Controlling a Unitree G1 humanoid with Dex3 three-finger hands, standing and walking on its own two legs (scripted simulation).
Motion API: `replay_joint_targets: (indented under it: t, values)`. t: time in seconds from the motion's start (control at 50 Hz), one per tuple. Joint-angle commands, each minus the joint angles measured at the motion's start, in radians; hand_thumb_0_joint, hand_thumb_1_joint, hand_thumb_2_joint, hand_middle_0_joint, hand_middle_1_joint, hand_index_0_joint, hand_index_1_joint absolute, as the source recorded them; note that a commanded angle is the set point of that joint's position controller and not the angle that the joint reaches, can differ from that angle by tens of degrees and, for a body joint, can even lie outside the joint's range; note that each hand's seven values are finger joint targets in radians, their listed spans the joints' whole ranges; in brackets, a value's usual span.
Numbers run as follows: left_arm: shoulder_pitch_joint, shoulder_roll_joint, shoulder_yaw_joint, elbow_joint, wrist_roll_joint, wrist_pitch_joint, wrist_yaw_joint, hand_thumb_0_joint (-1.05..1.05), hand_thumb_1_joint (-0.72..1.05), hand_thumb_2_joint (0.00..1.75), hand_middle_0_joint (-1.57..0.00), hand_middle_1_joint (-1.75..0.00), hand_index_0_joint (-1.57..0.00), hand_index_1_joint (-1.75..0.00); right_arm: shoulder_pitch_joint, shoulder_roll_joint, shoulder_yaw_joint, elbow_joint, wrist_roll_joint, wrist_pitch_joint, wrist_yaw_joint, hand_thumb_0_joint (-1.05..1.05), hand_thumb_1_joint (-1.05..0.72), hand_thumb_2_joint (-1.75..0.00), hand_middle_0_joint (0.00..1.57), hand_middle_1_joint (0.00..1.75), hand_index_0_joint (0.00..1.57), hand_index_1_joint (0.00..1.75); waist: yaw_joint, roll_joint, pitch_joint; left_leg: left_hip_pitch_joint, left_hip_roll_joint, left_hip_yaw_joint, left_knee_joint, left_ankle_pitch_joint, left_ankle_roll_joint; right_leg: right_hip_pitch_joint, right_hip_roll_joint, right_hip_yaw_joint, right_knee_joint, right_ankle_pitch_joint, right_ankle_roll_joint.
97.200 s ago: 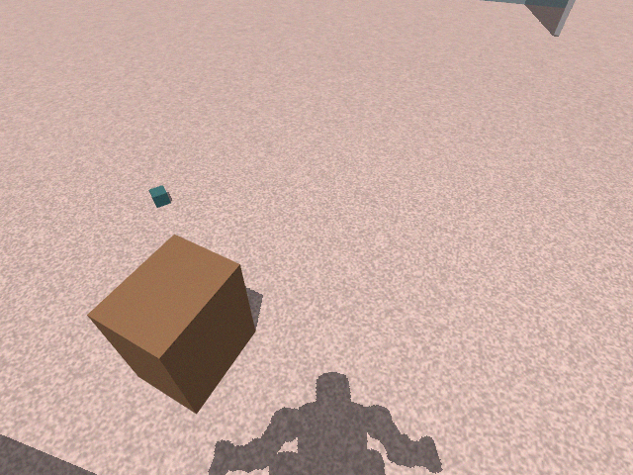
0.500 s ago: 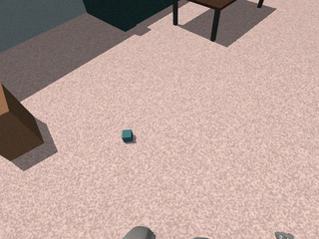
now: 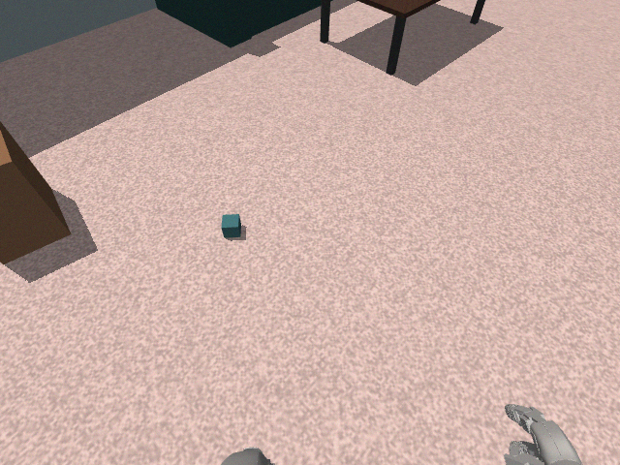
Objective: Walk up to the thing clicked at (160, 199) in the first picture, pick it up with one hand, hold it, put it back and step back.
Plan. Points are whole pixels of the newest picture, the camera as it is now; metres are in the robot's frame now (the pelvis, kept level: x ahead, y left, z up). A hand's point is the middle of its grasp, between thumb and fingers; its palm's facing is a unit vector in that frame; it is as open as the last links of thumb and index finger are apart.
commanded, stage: step back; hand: left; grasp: from above
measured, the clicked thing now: (231, 226) +1.03 +0.33 -0.72
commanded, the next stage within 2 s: stand in 1.02 s
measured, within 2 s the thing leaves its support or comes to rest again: neither
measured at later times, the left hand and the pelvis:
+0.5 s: hand out of the picture +0.04 +0.31 -0.13, palm faces +0.04 -0.92 -0.39, open 7.4 cm; pelvis -0.02 +0.02 +0.02, yaw +3 degrees
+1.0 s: hand out of the picture +0.11 +0.28 -0.14, palm faces +0.11 -0.93 -0.35, open 7.4 cm; pelvis +0.03 +0.02 +0.01, yaw +5 degrees
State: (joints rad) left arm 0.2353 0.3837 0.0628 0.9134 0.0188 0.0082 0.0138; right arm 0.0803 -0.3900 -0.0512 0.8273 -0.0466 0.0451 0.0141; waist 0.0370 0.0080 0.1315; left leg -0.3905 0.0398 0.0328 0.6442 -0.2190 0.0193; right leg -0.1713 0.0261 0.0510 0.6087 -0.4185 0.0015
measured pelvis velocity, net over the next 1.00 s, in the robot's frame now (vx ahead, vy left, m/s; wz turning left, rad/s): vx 0.03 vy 0.02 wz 0.09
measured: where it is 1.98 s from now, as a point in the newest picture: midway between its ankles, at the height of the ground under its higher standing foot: outside the picture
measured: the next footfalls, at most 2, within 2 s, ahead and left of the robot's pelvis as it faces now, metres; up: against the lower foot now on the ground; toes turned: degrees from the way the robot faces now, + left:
left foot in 0.28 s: +0.04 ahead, +0.14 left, +0.00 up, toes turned +4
right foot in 0.62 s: +0.10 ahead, -0.11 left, +0.00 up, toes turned +2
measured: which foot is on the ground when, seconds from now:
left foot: down 0.00-0.04, up 0.06-0.26, down 0.28-1.00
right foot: down 0.00-0.32, up 0.34-0.60, down 0.62-1.00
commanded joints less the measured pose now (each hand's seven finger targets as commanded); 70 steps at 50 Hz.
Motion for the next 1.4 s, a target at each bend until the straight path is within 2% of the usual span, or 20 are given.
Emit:
replay_joint_targets:
  t: [0.0, 0.02, 0.04, 0.1, 0.18, 0.26, 0.28, 0.32, 0.34, 0.42, 0.5, 0.58, 0.62, 0.66, 0.78, 0.84, 0.9, 0.98, 1.08, 1.38]
  values:
    - [0.046, 0.279, 0.080, -0.024, 0.039, -0.060, 0.016, 0.00, 0.90, 0.90, -0.20, -0.30, -0.20, -0.30, 0.078, -0.114, -0.029, -0.046, 0.018, -0.001, -0.008, 0.00, -0.90, -0.90, 0.20, 0.30, 0.20, 0.30, -0.032, -0.159, -0.130, -0.219, -0.060, -0.096, 0.135, -0.303, 0.000, 0.144, -0.253, 0.439, -0.341, -0.088, -0.111]
    - [-0.017, 0.367, 0.099, -0.057, 0.044, -0.052, 0.020, 0.00, 0.90, 0.90, -0.20, -0.30, -0.20, -0.30, -0.017, -0.179, -0.050, -0.057, 0.009, -0.003, -0.020, 0.00, -0.90, -0.90, 0.20, 0.30, 0.20, 0.30, 0.033, -0.168, -0.061, -0.114, -0.029, -0.199, 0.219, -0.336, -0.026, -0.185, -0.426, 0.571, -0.397, -0.313, -0.249]
    - [-0.112, 0.361, 0.094, -0.070, 0.039, -0.054, 0.020, 0.00, 0.90, 0.90, -0.20, -0.30, -0.20, -0.30, -0.010, -0.224, -0.073, -0.032, 0.013, -0.004, -0.019, 0.00, -0.90, -0.90, 0.20, 0.30, 0.20, 0.30, -0.005, -0.169, 0.028, -0.002, 0.006, -0.247, 0.310, -0.277, -0.028, -0.373, -0.438, 0.564, -0.424, -0.425, -0.261]
    - [-0.126, 0.230, 0.065, -0.063, 0.024, -0.067, 0.018, 0.00, 0.90, 0.90, -0.20, -0.30, -0.20, -0.30, 0.047, -0.177, -0.054, 0.018, 0.032, -0.026, -0.003, 0.00, -0.90, -0.90, 0.20, 0.30, 0.20, 0.30, -0.043, -0.095, -0.001, -0.057, -0.084, -0.183, 0.271, -0.156, -0.035, -0.144, -0.233, 0.210, -0.308, 0.027, -0.167]
    - [-0.003, 0.265, 0.077, -0.029, 0.031, -0.062, 0.001, 0.00, 0.90, 0.90, -0.20, -0.30, -0.20, -0.30, 0.003, -0.163, -0.042, 0.005, 0.015, -0.051, 0.004, 0.00, -0.90, -0.90, 0.20, 0.30, 0.20, 0.30, 0.034, -0.203, -0.027, -0.064, -0.060, -0.090, 0.053, -0.236, -0.038, -0.010, -0.224, 0.196, -0.305, -0.095, -0.152]
    - [-0.029, 0.242, 0.061, -0.048, 0.019, -0.033, -0.012, 0.00, 0.90, 0.90, -0.20, -0.30, -0.20, -0.30, 0.127, -0.162, -0.062, 0.067, 0.015, -0.085, -0.004, 0.00, -0.90, -0.90, 0.20, 0.30, 0.20, 0.30, -0.019, -0.158, -0.097, 0.201, -0.097, -0.010, -0.275, -0.086, -0.018, -0.039, -0.200, 0.099, -0.117, 0.125, -0.131]
    - [-0.023, 0.197, 0.044, -0.050, 0.018, -0.031, -0.013, 0.00, 0.90, 0.90, -0.20, -0.30, -0.20, -0.30, 0.169, -0.181, -0.077, 0.083, 0.010, -0.093, -0.010, 0.00, -0.90, -0.90, 0.20, 0.30, 0.20, 0.30, -0.037, -0.091, -0.138, 0.346, -0.047, -0.118, -0.275, -0.060, 0.004, -0.140, -0.171, 0.061, 0.007, 0.176, -0.099]
    - [-0.078, 0.177, 0.042, -0.065, 0.002, -0.027, -0.010, 0.00, 0.90, 0.90, -0.20, -0.30, -0.20, -0.30, 0.233, -0.339, -0.107, 0.078, 0.002, -0.102, -0.014, 0.00, -0.90, -0.90, 0.20, 0.30, 0.20, 0.30, -0.081, 0.134, -0.136, 0.368, 0.293, -0.657, -0.406, -0.368, 0.198, -0.416, -0.028, -0.046, 0.321, -0.155, -0.033]
    - [-0.111, 0.238, 0.055, -0.066, 0.010, -0.029, -0.005, 0.00, 0.90, 0.90, -0.20, -0.30, -0.20, -0.30, 0.226, -0.354, -0.116, 0.081, 0.011, -0.101, -0.013, 0.00, -0.90, -0.90, 0.20, 0.30, 0.20, 0.30, -0.089, 0.098, -0.061, 0.256, 0.330, -0.690, -0.441, -0.466, 0.260, -0.399, -0.069, 0.034, 0.375, -0.165, -0.041]
    - [-0.034, 0.211, 0.052, -0.032, 0.002, -0.040, -0.026, 0.00, 0.90, 0.90, -0.20, -0.30, -0.20, -0.30, 0.155, -0.244, -0.081, 0.057, 0.012, -0.112, -0.015, 0.00, -0.90, -0.90, 0.20, 0.30, 0.20, 0.30, -0.031, 0.104, -0.037, 0.241, 0.185, -0.377, -0.380, -0.196, 0.172, -0.362, -0.098, 0.003, 0.287, -0.025, -0.034]
    - [-0.070, 0.174, 0.046, -0.029, -0.002, -0.044, -0.030, 0.00, 0.90, 0.90, -0.20, -0.30, -0.20, -0.30, 0.148, -0.223, -0.067, 0.055, 0.011, -0.102, -0.016, 0.00, -0.90, -0.90, 0.20, 0.30, 0.20, 0.30, -0.053, 0.167, -0.060, 0.158, 0.142, -0.262, -0.314, 0.039, 0.154, -0.187, -0.060, -0.063, 0.078, 0.030, -0.013]
    - [0.012, 0.170, 0.054, 0.031, -0.001, -0.055, -0.007, 0.00, 0.90, 0.90, -0.20, -0.30, -0.20, -0.30, 0.084, -0.171, -0.034, 0.042, 0.038, -0.070, -0.021, 0.00, -0.90, -0.90, 0.20, 0.30, 0.20, 0.30, 0.023, 0.118, -0.126, 0.005, 0.067, -0.159, -0.086, 0.115, 0.071, 0.131, -0.015, -0.105, -0.180, 0.256, -0.022]
    - [0.014, 0.260, 0.074, 0.024, 0.019, -0.065, 0.006, 0.00, 0.90, 0.90, -0.20, -0.30, -0.20, -0.30, 0.130, -0.092, -0.007, 0.034, 0.054, -0.068, -0.028, 0.00, -0.90, -0.90, 0.20, 0.30, 0.20, 0.30, 0.019, -0.132, -0.191, -0.114, -0.071, -0.149, 0.110, -0.105, -0.001, 0.211, -0.256, 0.243, -0.248, 0.279, -0.092]
    - [-0.161, 0.302, 0.068, -0.023, 0.013, -0.059, -0.001, 0.00, 0.90, 0.90, -0.20, -0.30, -0.20, -0.30, 0.187, -0.169, -0.034, 0.092, 0.037, -0.050, -0.041, 0.00, -0.90, -0.90, 0.20, 0.30, 0.20, 0.30, -0.026, -0.156, -0.139, 0.064, -0.032, -0.129, 0.247, -0.385, -0.022, -0.117, -0.438, 0.422, -0.325, 0.035, -0.257]
    - [-0.203, 0.246, 0.052, -0.004, 0.009, -0.054, -0.003, 0.00, 0.90, 0.90, -0.20, -0.30, -0.20, -0.30, 0.204, -0.155, -0.025, 0.151, 0.033, -0.066, -0.031, 0.00, -0.90, -0.90, 0.20, 0.30, 0.20, 0.30, -0.038, -0.177, -0.137, 0.106, -0.034, -0.047, 0.003, -0.207, -0.010, -0.081, -0.276, 0.135, -0.209, 0.240, -0.148]
    - [-0.220, 0.192, 0.034, -0.004, -0.008, -0.041, -0.006, 0.00, 0.90, 0.90, -0.20, -0.30, -0.20, -0.30, 0.207, -0.159, -0.032, 0.178, 0.017, -0.083, -0.039, 0.00, -0.90, -0.90, 0.20, 0.30, 0.20, 0.30, -0.057, -0.116, -0.201, 0.236, 0.014, -0.117, -0.222, 0.139, 0.002, -0.073, -0.206, 0.031, -0.061, 0.432, -0.073]
    - [-0.189, 0.169, 0.026, 0.035, -0.025, -0.031, -0.006, 0.00, 0.90, 0.90, -0.20, -0.30, -0.20, -0.30, 0.024, -0.244, -0.038, 0.145, 0.024, -0.087, -0.035, 0.00, -0.90, -0.90, 0.20, 0.30, 0.20, 0.30, 0.004, 0.030, -0.167, 0.104, 0.152, -0.251, -0.215, 0.189, 0.097, -0.012, -0.089, -0.052, -0.062, 0.165, -0.017]
    - [-0.210, 0.189, 0.025, 0.047, -0.016, -0.045, -0.005, 0.00, 0.90, 0.90, -0.20, -0.30, -0.20, -0.30, 0.048, -0.183, -0.018, 0.175, 0.029, -0.085, -0.036, 0.00, -0.90, -0.90, 0.20, 0.30, 0.20, 0.30, -0.025, 0.034, -0.213, 0.155, 0.067, -0.132, -0.173, 0.349, 0.019, 0.066, -0.154, -0.023, -0.088, 0.456, -0.050]
    - [-0.199, 0.156, -0.008, 0.106, -0.023, -0.040, -0.007, 0.00, 0.90, 0.90, -0.20, -0.30, -0.20, -0.30, 0.003, -0.176, -0.006, 0.191, 0.039, -0.097, -0.029, 0.00, -0.90, -0.90, 0.20, 0.30, 0.20, 0.30, -0.027, 0.052, -0.225, 0.266, 0.091, -0.147, -0.243, 0.428, 0.006, 0.095, -0.148, -0.023, -0.164, 0.511, -0.030]
    - [-0.206, 0.172, -0.022, 0.177, -0.009, -0.045, -0.010, 0.00, 0.90, 0.90, -0.20, -0.30, -0.20, -0.30, -0.056, -0.173, 0.004, 0.226, 0.040, -0.084, -0.021, 0.00, -0.90, -0.90, 0.20, 0.30, 0.20, 0.30, -0.030, 0.005, -0.159, 0.276, 0.089, -0.126, -0.370, 0.185, -0.004, 0.103, -0.166, -0.011, -0.298, 0.394, -0.012]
